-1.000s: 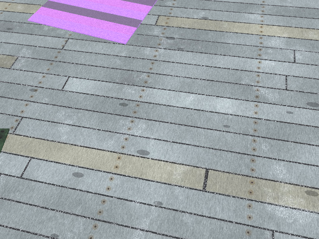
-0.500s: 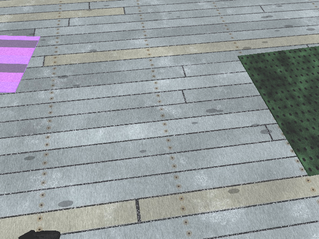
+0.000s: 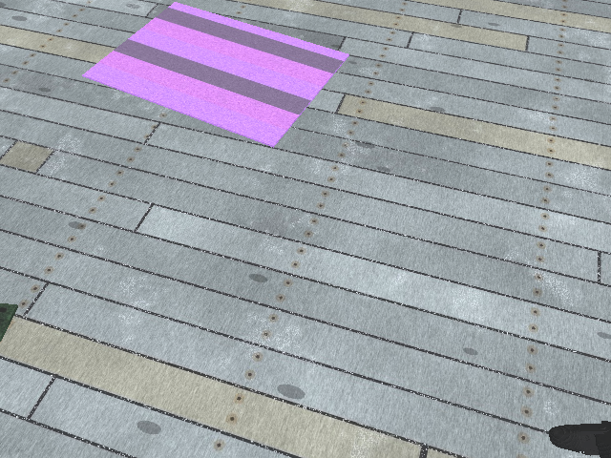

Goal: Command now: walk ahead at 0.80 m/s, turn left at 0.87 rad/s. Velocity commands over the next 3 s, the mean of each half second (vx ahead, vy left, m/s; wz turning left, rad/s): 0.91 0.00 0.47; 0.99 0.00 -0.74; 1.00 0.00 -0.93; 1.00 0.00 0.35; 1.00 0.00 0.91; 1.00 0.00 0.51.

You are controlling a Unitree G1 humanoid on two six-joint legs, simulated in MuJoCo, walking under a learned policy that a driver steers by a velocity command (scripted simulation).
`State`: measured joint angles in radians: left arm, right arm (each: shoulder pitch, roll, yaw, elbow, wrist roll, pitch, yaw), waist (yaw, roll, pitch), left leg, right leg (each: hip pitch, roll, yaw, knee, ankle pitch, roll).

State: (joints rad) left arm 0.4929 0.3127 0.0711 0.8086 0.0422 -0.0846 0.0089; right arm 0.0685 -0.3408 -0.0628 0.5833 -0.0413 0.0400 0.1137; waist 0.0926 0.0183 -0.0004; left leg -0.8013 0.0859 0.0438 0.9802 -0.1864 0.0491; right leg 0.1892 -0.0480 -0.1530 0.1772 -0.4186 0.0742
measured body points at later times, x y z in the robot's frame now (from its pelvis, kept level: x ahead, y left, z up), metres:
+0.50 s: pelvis +0.41 +0.13 +0.00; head +0.44 +0.15 +0.45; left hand +0.55 +0.41 -0.09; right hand +0.46 -0.14 -0.12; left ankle +0.19 +0.12 -0.72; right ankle +0.69 +0.09 -0.66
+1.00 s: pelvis +0.92 +0.24 -0.01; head +0.95 +0.24 +0.44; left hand +0.92 +0.55 -0.12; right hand +1.16 +0.00 -0.04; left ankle +1.08 +0.37 -0.72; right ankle +0.68 +0.15 -0.70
